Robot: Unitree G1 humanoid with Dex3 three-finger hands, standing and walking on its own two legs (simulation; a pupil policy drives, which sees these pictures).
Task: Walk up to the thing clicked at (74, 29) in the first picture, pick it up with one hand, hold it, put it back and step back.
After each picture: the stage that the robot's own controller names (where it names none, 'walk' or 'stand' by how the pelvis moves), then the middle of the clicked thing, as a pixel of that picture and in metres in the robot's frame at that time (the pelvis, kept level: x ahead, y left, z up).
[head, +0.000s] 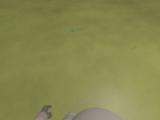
stand; (73, 30) +2.25 +0.56 -0.72
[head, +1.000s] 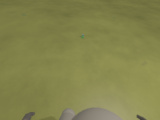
walk; (82, 36) +2.15 +0.24 -0.69
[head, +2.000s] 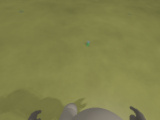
walk; (88, 43) +1.52 +0.08 -0.70
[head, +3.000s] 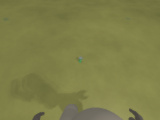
walk; (80, 59) +1.02 +0.16 -0.70
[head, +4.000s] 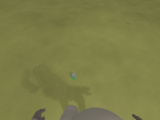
walk; (73, 76) +0.66 +0.21 -0.70
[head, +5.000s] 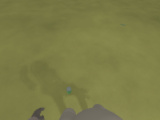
walk; (69, 90) +0.44 +0.21 -0.71
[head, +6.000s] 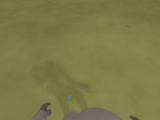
stand; (70, 98) +0.34 +0.24 -0.71
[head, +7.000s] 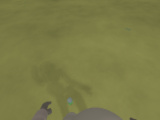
stand; (70, 101) +0.32 +0.23 -0.72
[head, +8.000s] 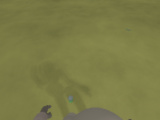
stand; (70, 99) +0.36 +0.22 -0.73
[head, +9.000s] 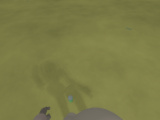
stand; (70, 98) +0.35 +0.23 -0.73
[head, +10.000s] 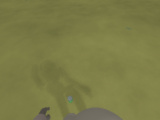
stand; (70, 99) +0.34 +0.23 -0.73
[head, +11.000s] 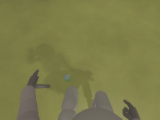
go down; (67, 78) +0.38 +0.23 -0.56
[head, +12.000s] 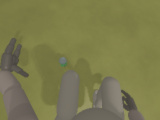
go down; (63, 62) +0.42 +0.26 -0.32
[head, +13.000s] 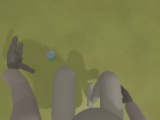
close in; (51, 56) +0.41 +0.29 -0.27
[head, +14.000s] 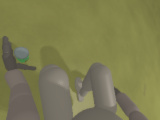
close; (22, 55) +0.40 +0.31 -0.21
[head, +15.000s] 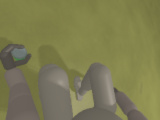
close; (20, 54) +0.39 +0.32 -0.22
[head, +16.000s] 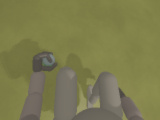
lift; (48, 61) +0.34 +0.29 -0.11
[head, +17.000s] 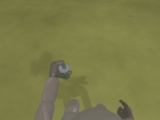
hold; (64, 72) +0.33 +0.18 +0.02
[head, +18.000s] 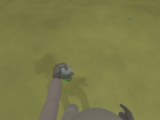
hold; (67, 74) +0.33 +0.17 -0.01
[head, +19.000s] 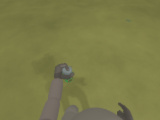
hold; (67, 74) +0.33 +0.17 -0.01
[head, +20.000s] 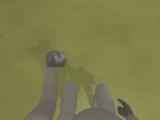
crouch; (60, 60) +0.41 +0.22 -0.08
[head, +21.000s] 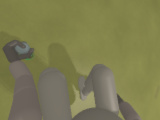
lower; (25, 51) +0.41 +0.31 -0.23
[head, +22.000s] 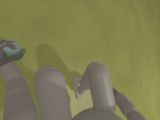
lower; (14, 52) +0.40 +0.33 -0.22
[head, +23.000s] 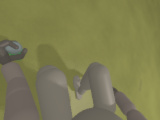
lower; (16, 51) +0.40 +0.33 -0.22
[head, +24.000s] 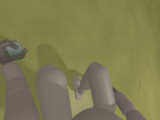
lower; (16, 51) +0.40 +0.33 -0.23
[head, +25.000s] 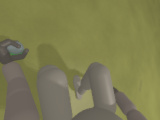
loosen; (17, 51) +0.40 +0.32 -0.22
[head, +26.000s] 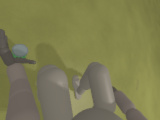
withdraw; (20, 53) +0.39 +0.30 -0.23
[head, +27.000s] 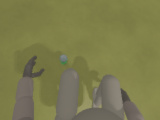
walk; (63, 60) +0.43 +0.25 -0.31
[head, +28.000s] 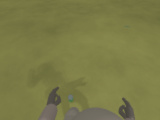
stand; (70, 98) +0.36 +0.20 -0.65
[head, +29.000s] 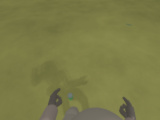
stand; (70, 96) +0.36 +0.22 -0.67
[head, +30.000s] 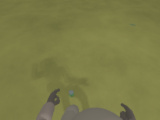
stand; (71, 93) +0.38 +0.21 -0.68
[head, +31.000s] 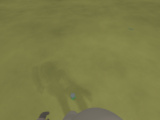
walk; (73, 96) +0.39 +0.21 -0.72
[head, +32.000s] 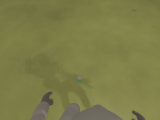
walk; (79, 79) +0.51 +0.13 -0.70
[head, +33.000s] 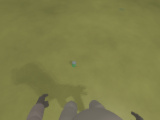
walk; (74, 64) +0.78 +0.21 -0.71
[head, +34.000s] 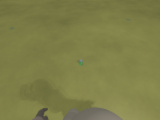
stand; (81, 62) +1.02 +0.22 -0.70
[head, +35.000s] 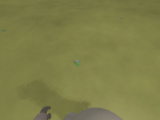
stand; (77, 63) +1.01 +0.25 -0.73
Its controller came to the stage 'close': yes
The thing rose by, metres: 0.70
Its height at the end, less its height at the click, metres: +0.00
